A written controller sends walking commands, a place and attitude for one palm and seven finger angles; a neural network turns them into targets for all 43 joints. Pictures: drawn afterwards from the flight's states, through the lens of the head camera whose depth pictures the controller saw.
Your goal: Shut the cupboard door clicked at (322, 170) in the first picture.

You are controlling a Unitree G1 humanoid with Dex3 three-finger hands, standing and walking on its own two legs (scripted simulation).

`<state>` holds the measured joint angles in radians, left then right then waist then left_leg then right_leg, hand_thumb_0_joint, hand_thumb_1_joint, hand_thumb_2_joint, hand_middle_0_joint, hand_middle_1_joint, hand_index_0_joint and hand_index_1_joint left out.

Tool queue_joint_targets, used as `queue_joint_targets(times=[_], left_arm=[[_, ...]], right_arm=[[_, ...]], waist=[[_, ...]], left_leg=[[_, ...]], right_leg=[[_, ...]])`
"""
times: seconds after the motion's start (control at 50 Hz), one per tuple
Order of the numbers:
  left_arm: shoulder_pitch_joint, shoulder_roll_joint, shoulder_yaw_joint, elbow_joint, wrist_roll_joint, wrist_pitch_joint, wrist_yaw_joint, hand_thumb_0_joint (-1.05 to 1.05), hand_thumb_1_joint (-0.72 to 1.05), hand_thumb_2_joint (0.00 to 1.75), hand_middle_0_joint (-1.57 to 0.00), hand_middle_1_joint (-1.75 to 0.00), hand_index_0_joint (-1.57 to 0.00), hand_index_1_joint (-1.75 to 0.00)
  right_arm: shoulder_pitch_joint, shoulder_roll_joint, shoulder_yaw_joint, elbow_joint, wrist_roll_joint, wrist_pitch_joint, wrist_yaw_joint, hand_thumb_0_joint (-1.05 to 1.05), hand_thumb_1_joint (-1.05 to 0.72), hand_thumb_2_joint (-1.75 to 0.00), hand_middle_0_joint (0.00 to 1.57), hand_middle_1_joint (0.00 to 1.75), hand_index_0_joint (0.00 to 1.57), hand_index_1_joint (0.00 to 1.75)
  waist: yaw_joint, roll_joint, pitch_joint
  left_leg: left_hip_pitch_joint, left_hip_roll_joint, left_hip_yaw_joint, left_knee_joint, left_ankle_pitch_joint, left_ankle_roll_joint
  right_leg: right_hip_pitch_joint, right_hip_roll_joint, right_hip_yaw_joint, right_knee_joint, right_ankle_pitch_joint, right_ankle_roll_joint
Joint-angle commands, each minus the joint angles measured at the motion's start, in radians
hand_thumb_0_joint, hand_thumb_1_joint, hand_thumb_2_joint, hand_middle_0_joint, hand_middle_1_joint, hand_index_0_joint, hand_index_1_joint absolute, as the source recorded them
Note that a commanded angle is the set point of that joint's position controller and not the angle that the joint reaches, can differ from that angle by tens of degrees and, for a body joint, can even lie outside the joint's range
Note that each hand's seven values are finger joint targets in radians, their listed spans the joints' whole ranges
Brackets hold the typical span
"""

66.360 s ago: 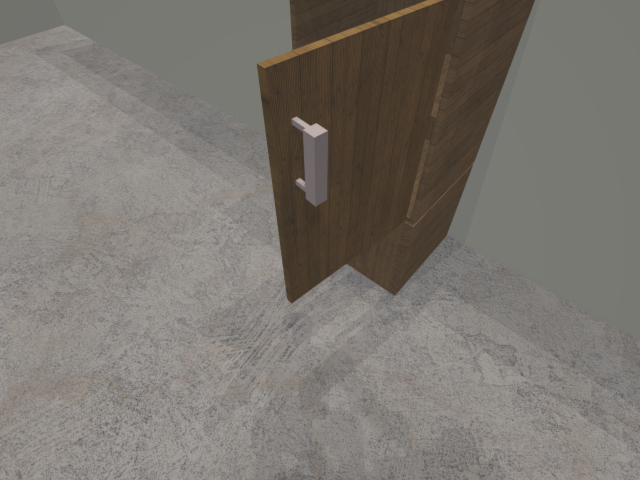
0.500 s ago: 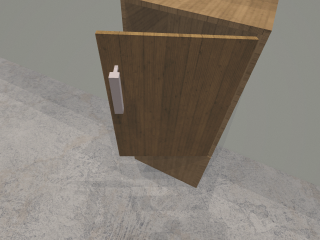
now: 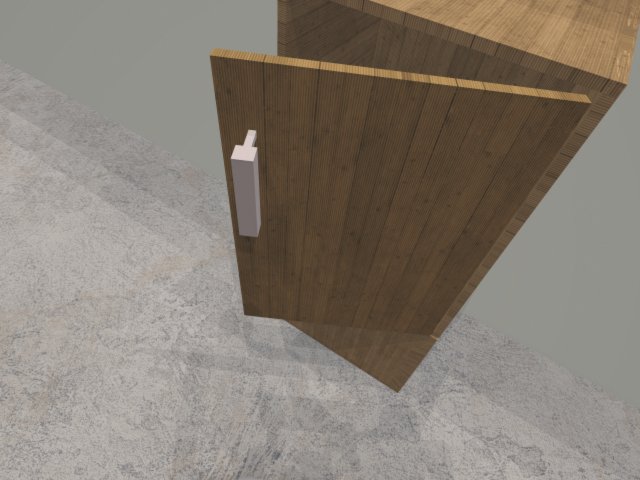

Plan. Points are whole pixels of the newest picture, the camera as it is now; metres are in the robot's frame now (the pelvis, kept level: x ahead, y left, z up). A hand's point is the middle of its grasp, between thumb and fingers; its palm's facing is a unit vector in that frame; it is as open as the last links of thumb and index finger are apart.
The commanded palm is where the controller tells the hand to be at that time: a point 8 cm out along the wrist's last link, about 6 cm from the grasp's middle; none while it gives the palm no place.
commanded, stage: come to a stop and stand still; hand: left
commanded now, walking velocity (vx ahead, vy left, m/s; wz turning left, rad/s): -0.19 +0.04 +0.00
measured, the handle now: (250, 184) +0.46 +0.15 +0.10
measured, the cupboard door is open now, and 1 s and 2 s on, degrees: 28 28 28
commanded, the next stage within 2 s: look again from close up in 1.56 s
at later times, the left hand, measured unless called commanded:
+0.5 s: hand out of the picture +0.07 +0.15 -0.16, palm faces -0.03 -0.96 -0.29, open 7.4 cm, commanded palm none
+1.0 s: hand out of the picture +0.04 +0.09 -0.15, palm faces +0.02 -0.97 -0.25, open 7.3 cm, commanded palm none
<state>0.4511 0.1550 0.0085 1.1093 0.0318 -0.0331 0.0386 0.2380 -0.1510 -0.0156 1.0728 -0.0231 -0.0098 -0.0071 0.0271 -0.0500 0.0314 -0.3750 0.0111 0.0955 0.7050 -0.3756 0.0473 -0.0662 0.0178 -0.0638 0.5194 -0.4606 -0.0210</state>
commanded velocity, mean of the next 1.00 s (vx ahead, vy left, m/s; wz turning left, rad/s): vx -0.04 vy -0.01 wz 0.00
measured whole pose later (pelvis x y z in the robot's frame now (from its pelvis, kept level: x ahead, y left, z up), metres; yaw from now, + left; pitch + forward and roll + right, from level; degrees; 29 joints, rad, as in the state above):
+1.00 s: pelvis +0.01 -0.09 +0.01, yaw +1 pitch -2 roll +1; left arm 0.25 0.15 0.01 1.05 0.01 -0.01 0.03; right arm 0.38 -0.16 0.00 1.10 -0.02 0.00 -0.01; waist -0.03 0.04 0.05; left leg -0.23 0.09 0.04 0.47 -0.21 -0.07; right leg -0.23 0.00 -0.07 0.55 -0.30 -0.05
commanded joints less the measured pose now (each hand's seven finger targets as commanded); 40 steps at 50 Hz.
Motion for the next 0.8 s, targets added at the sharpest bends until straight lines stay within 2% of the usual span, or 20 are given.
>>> queue_joint_targets(times=[0.0, 0.02, 0.04, 0.08, 0.12, 0.18, 0.24, 0.32, 0.34, 0.36, 0.38, 0.4, 0.42, 0.46, 0.48, 0.5, 0.52, 0.6, 0.64, 0.78], left_arm=[[0.042, 0.059, 0.004, -0.046, -0.032, -0.008, 0.005, 0.0, 0.9, 0.9, -0.2, -0.3, -0.2, -0.3], [0.029, 0.084, 0.009, -0.064, -0.029, 0.001, 0.012, 0.0, 0.9, 0.9, -0.2, -0.3, -0.2, -0.3], [-0.021, 0.08, 0.014, -0.052, -0.021, 0.011, 0.02, 0.0, 0.9, 0.9, -0.2, -0.3, -0.2, -0.3], [-0.024, 0.036, 0.012, -0.04, -0.011, 0.033, 0.015, 0.0, 0.9, 0.9, -0.2, -0.3, -0.2, -0.3], [0.002, 0.03, 0.013, -0.031, -0.009, 0.046, 0.006, 0.0, 0.9, 0.9, -0.2, -0.3, -0.2, -0.3], [-0.009, 0.019, 0.019, -0.046, -0.006, 0.068, 0.003, 0.0, 0.9, 0.9, -0.2, -0.3, -0.2, -0.3], [-0.074, 0.038, 0.032, -0.094, -0.004, 0.074, -0.003, 0.0, 0.9, 0.9, -0.2, -0.3, -0.2, -0.3], [-0.13, 0.038, 0.038, -0.138, -0.007, 0.068, -0.005, 0.0, 0.9, 0.9, -0.2, -0.3, -0.2, -0.3], [-0.058, 0.108, 0.03, -0.087, -0.012, 0.049, 0.017, 0.0, 0.9, 0.9, -0.2, -0.3, -0.2, -0.3], [-0.103, 0.132, 0.033, -0.169, -0.01, 0.046, 0.012, 0.0, 0.9, 0.9, -0.2, -0.3, -0.2, -0.3], [-0.133, 0.139, 0.046, -0.19, -0.004, 0.037, 0.005, 0.0, 0.9, 0.9, -0.2, -0.3, -0.2, -0.3], [-0.149, 0.171, 0.043, -0.188, -0.007, 0.026, 0.002, 0.0, 0.9, 0.9, -0.2, -0.3, -0.2, -0.3], [-0.184, 0.177, 0.034, -0.188, -0.007, 0.014, 0.0, 0.0, 0.9, 0.9, -0.2, -0.3, -0.2, -0.3], [-0.204, 0.179, 0.024, -0.187, -0.002, 0.024, -0.005, 0.0, 0.9, 0.9, -0.2, -0.3, -0.2, -0.3], [-0.216, 0.169, 0.027, -0.187, -0.006, 0.024, -0.005, 0.0, 0.9, 0.9, -0.2, -0.3, -0.2, -0.3], [-0.23, 0.16, 0.021, -0.188, -0.01, 0.027, -0.005, 0.0, 0.9, 0.9, -0.2, -0.3, -0.2, -0.3], [-0.236, 0.158, 0.017, -0.18, -0.011, 0.024, -0.005, 0.0, 0.9, 0.9, -0.2, -0.3, -0.2, -0.3], [-0.228, 0.176, 0.024, -0.187, -0.015, 0.026, -0.005, 0.0, 0.9, 0.9, -0.2, -0.3, -0.2, -0.3], [-0.222, 0.176, 0.025, -0.185, -0.016, 0.023, -0.006, 0.0, 0.9, 0.9, -0.2, -0.3, -0.2, -0.3], [-0.199, 0.145, 0.032, -0.162, -0.021, 0.012, -0.007, 0.0, 0.9, 0.9, -0.2, -0.3, -0.2, -0.3]], right_arm=[[0.293, -0.184, -0.032, 0.016, 0.002, -0.046, -0.04, 0.0, -0.9, -0.9, 0.2, 0.3, 0.2, 0.3], [0.266, -0.183, -0.025, 0.012, 0.014, -0.031, -0.044, 0.0, -0.9, -0.9, 0.2, 0.3, 0.2, 0.3], [0.192, -0.154, -0.014, 0.005, 0.013, -0.031, -0.046, 0.0, -0.9, -0.9, 0.2, 0.3, 0.2, 0.3], [0.07, -0.105, 0.0, -0.027, 0.013, -0.033, -0.049, 0.0, -0.9, -0.9, 0.2, 0.3, 0.2, 0.3], [0.013, -0.109, -0.005, -0.039, 0.013, -0.036, -0.05, 0.0, -0.9, -0.9, 0.2, 0.3, 0.2, 0.3], [0.02, -0.126, -0.023, -0.061, 0.012, -0.025, -0.047, 0.0, -0.9, -0.9, 0.2, 0.3, 0.2, 0.3], [0.025, -0.143, -0.039, -0.078, 0.004, -0.013, -0.044, 0.0, -0.9, -0.9, 0.2, 0.3, 0.2, 0.3], [-0.002, -0.152, -0.054, -0.1, -0.008, 0.002, -0.034, 0.0, -0.9, -0.9, 0.2, 0.3, 0.2, 0.3], [-0.058, -0.242, -0.071, -0.115, 0.021, -0.012, -0.026, 0.0, -0.9, -0.9, 0.2, 0.3, 0.2, 0.3], [-0.039, -0.174, -0.056, -0.167, 0.013, 0.001, -0.012, 0.0, -0.9, -0.9, 0.2, 0.3, 0.2, 0.3], [0.006, -0.15, -0.054, -0.178, 0.007, -0.001, -0.01, 0.0, -0.9, -0.9, 0.2, 0.3, 0.2, 0.3], [0.028, -0.114, -0.047, -0.166, 0.007, 0.003, -0.009, 0.0, -0.9, -0.9, 0.2, 0.3, 0.2, 0.3], [0.051, -0.074, -0.032, -0.167, 0.0, 0.003, -0.006, 0.0, -0.9, -0.9, 0.2, 0.3, 0.2, 0.3], [0.068, -0.084, -0.036, -0.167, 0.006, 0.0, 0.002, 0.0, -0.9, -0.9, 0.2, 0.3, 0.2, 0.3], [0.067, -0.114, -0.041, -0.166, 0.006, 0.005, -0.002, 0.0, -0.9, -0.9, 0.2, 0.3, 0.2, 0.3], [0.064, -0.121, -0.04, -0.169, 0.007, 0.013, -0.003, 0.0, -0.9, -0.9, 0.2, 0.3, 0.2, 0.3], [0.057, -0.098, -0.033, -0.167, 0.005, 0.015, -0.003, 0.0, -0.9, -0.9, 0.2, 0.3, 0.2, 0.3], [0.102, -0.091, -0.022, -0.14, -0.001, 0.022, 0.005, 0.0, -0.9, -0.9, 0.2, 0.3, 0.2, 0.3], [0.124, -0.084, -0.016, -0.124, -0.002, 0.018, 0.004, 0.0, -0.9, -0.9, 0.2, 0.3, 0.2, 0.3], [0.162, -0.065, -0.004, -0.072, -0.001, 0.002, -0.003, 0.0, -0.9, -0.9, 0.2, 0.3, 0.2, 0.3]], waist=[[-0.121, 0.324, -0.169], [-0.098, 0.236, -0.176], [-0.078, 0.183, -0.09], [-0.027, 0.171, 0.057], [0.003, 0.163, 0.068], [-0.007, 0.147, -0.012], [-0.02, 0.185, -0.036], [-0.02, 0.226, -0.025], [0.011, 0.179, -0.178], [0.004, 0.11, -0.154], [-0.024, 0.163, -0.174], [-0.044, 0.106, -0.153], [-0.062, 0.104, -0.13], [-0.071, 0.1, -0.084], [-0.067, -0.029, -0.062], [-0.062, -0.118, -0.004], [-0.06, -0.143, 0.053], [-0.061, -0.076, 0.131], [-0.058, -0.031, 0.118], [-0.047, 0.003, 0.036]], left_leg=[[0.53, 0.393, -0.454, -0.285, 0.973, 0.202], [0.482, 0.451, -0.449, -0.286, 1.109, 0.27], [0.337, 0.417, -0.365, -0.315, 1.077, 0.251], [0.128, 0.336, -0.245, -0.363, 0.945, 0.188], [0.106, 0.282, -0.168, -0.374, 0.899, 0.158], [0.157, 0.265, -0.136, -0.366, 0.832, 0.147], [0.181, 0.267, -0.137, -0.358, 0.797, 0.148], [0.136, 0.267, -0.15, -0.339, 0.616, 0.141], [0.217, 0.278, -0.162, -0.169, 0.733, 0.073], [0.109, 0.206, -0.116, -0.166, 0.364, 0.035], [0.129, 0.137, -0.079, -0.133, 0.311, 0.008], [0.132, 0.088, -0.044, -0.089, 0.231, -0.015], [0.13, 0.057, -0.03, -0.113, 0.158, -0.031], [0.169, 0.061, -0.072, -0.172, 0.172, -0.024], [0.143, 0.088, -0.081, -0.157, 0.177, -0.019], [0.098, 0.078, -0.072, -0.157, 0.108, -0.023], [0.097, 0.057, -0.059, -0.176, 0.081, -0.029], [0.111, 0.039, -0.045, -0.17, 0.05, -0.04], [0.126, 0.041, -0.045, -0.191, 0.066, -0.042], [0.148, 0.057, -0.05, -0.232, 0.147, -0.049]], right_leg=[[-0.407, -0.012, -0.005, 0.514, 0.006, 0.019], [-0.391, -0.045, 0.084, 0.586, -0.142, 0.004], [-0.362, -0.069, 0.114, 0.576, -0.108, 0.009], [-0.305, -0.105, 0.091, 0.484, -0.049, 0.029], [-0.266, -0.104, 0.056, 0.381, 0.014, 0.039], [-0.27, -0.081, 0.016, 0.358, 0.099, 0.052], [-0.301, -0.073, 0.011, 0.364, 0.093, 0.05], [-0.254, -0.068, 0.007, 0.251, 0.08, 0.041], [-0.227, -0.113, 0.085, 0.154, 0.133, 0.011], [-0.203, -0.082, 0.068, 0.027, 0.139, 0.006], [-0.208, -0.13, 0.135, 0.012, 0.247, -0.023], [-0.228, -0.173, 0.197, -0.02, 0.316, -0.054], [-0.229, -0.213, 0.206, -0.034, 0.393, -0.072], [-0.308, -0.142, 0.129, -0.002, 0.243, -0.034], [-0.301, -0.111, 0.113, -0.011, 0.201, -0.019], [-0.314, -0.123, 0.12, -0.057, 0.124, -0.019], [-0.35, -0.142, 0.142, -0.098, 0.081, -0.029], [-0.431, -0.157, 0.188, -0.192, -0.132, -0.047], [-0.41, -0.156, 0.18, -0.195, -0.115, -0.048], [-0.286, -0.152, 0.155, -0.181, 0.045, -0.051]])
